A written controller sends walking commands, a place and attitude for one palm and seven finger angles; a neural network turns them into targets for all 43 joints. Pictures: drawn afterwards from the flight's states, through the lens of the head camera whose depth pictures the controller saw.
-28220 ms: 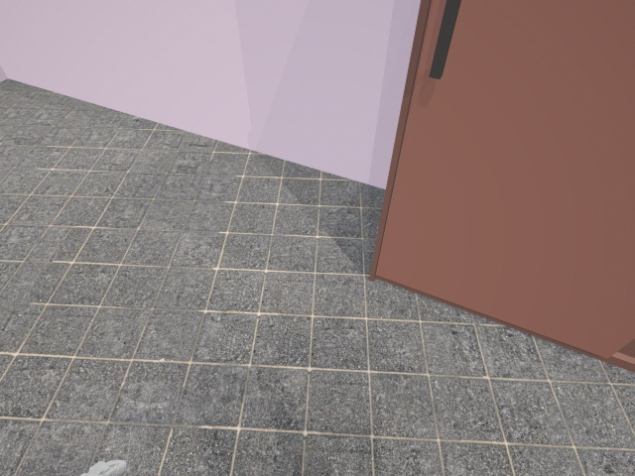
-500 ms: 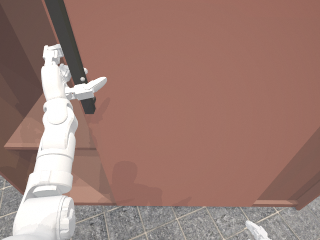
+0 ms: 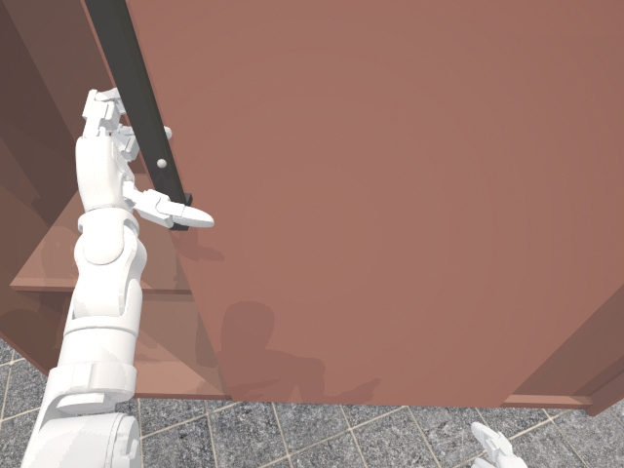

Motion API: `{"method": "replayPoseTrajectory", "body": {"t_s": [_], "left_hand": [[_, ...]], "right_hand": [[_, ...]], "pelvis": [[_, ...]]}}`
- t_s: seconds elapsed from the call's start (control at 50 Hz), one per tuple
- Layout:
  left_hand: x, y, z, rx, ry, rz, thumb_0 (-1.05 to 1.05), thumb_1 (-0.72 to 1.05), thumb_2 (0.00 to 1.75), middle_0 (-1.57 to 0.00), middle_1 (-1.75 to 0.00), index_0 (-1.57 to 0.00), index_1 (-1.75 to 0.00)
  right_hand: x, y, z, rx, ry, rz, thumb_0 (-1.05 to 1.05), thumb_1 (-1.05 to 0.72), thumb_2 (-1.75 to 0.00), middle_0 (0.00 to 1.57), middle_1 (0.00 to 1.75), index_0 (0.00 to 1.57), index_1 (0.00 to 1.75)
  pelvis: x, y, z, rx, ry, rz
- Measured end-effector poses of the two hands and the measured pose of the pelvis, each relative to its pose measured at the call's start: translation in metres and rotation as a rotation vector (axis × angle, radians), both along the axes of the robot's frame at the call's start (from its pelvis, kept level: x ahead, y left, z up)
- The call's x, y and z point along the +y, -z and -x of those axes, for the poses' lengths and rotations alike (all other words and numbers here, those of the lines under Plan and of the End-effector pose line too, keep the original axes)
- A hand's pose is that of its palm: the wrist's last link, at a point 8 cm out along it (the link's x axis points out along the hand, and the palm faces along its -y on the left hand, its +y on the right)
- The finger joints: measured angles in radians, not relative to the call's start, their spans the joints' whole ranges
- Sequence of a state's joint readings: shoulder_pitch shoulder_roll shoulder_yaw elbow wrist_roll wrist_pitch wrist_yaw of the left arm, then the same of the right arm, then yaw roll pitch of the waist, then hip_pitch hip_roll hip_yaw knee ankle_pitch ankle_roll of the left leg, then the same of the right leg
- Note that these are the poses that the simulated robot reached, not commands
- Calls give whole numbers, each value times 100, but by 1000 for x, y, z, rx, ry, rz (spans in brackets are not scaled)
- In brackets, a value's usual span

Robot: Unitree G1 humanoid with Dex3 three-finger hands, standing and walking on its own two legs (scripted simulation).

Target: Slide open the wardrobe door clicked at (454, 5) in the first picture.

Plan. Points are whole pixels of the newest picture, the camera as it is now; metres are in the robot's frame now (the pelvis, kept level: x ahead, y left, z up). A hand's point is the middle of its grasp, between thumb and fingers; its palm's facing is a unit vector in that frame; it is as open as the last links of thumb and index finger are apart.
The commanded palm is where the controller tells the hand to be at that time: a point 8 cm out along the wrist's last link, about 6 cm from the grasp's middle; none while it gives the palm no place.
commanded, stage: slip the hand off the handle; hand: left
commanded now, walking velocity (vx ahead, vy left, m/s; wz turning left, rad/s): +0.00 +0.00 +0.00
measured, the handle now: (151, 109) +0.43 +0.22 +0.26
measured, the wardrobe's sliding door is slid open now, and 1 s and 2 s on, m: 0.48 0.48 0.48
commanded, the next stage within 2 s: draw the hand back to the body in 1.18 s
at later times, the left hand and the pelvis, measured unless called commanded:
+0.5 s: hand (103, 166) +0.37 +0.26 +0.23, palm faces +0.34 -0.94 -0.05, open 14.7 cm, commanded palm +0.32 +0.30 +0.20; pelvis +0.00 +0.00 +0.00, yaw +1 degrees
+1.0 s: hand (62, 218) +0.29 +0.27 +0.22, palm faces +0.36 -0.93 -0.04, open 14.7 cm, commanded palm +0.25 +0.31 +0.20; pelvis -0.01 -0.01 +0.00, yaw +1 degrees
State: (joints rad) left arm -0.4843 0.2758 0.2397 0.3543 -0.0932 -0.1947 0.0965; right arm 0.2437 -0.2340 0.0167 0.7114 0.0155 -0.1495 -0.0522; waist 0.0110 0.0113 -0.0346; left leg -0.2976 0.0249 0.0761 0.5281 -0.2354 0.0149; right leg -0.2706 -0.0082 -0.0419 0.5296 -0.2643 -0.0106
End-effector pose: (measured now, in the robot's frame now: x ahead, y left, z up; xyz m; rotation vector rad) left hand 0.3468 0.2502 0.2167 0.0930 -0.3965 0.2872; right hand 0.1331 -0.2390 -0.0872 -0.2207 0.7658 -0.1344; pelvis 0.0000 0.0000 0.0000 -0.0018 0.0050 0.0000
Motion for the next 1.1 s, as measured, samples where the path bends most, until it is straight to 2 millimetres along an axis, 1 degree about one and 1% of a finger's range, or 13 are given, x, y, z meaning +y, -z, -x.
{"method": "replayPoseTrajectory", "body": {"t_s": [0.06,0.12,0.18,0.24,0.36,0.52,0.6,0.68,0.76,0.82,0.98,1.1], "left_hand": [[6,-1,3,5,-15,5,-1,-56,20,-34,-122,-22,-112],[19,0,9,8,-44,16,-1,-56,20,-32,-119,-23,-113],[31,1,16,13,-69,11,-1,-56,20,-29,-118,-24,-114],[41,1,21,17,-78,1,-1,-56,20,-28,-116,-24,-114],[50,-1,20,18,-58,-6,-1,-56,20,-26,-115,-25,-115],[59,-5,19,9,-49,-11,-1,-56,20,-25,-115,-25,-115],[58,-8,32,-22,-43,-18,-1,-56,20,-25,-115,-25,-115],[55,-3,49,-21,-37,-15,-1,-56,20,-25,-115,-25,-115],[60,4,65,1,-67,-2,-1,-56,20,-25,-115,-25,-115],[62,4,76,-6,-86,-4,-1,-56,20,-25,-115,-25,-115],[62,1,95,-20,-68,-18,-1,-56,20,-25,-115,-25,-115],[69,5,113,-4,-80,-8,-1,-56,20,-25,-115,-25,-115]], "right_hand": [[6,-5,-16,-36,-8,-13,1,-90,-90,21,30,20,30],[11,-9,-27,-58,-17,-20,1,-90,-90,21,30,20,30],[13,-11,-32,-61,-31,-17,1,-90,-90,21,30,20,30],[14,-9,-33,-48,-43,-6,1,-90,-90,21,30,20,30],[9,-3,-22,-6,-36,16,1,-90,-90,21,30,20,30],[-1,4,3,33,11,18,1,-90,-90,21,30,20,30],[-4,6,12,37,26,8,1,-90,-90,21,30,20,30],[-5,7,13,31,25,2,1,-90,-90,21,30,20,30],[-3,4,6,5,10,7,1,-90,-90,21,30,20,30],[-1,0,-4,-30,-12,10,1,-90,-90,21,30,20,30],[9,-15,-32,-132,-62,3,1,-90,-90,21,30,20,30],[15,-22,-44,-174,-85,-6,1,-90,-90,21,30,20,30]], "pelvis": [[1,0,-3,-1,4,0],[1,0,-6,-4,3,0],[1,0,-7,-7,-4,2],[1,1,-6,-9,-16,5],[1,2,-3,-4,-26,9],[1,2,-1,4,-12,7],[2,2,-1,2,-2,6],[1,3,1,-8,0,4],[-1,3,4,-19,-5,4],[-3,3,7,-24,-12,5],[-6,3,9,-36,-22,5],[-7,2,7,-44,-24,6]]}}
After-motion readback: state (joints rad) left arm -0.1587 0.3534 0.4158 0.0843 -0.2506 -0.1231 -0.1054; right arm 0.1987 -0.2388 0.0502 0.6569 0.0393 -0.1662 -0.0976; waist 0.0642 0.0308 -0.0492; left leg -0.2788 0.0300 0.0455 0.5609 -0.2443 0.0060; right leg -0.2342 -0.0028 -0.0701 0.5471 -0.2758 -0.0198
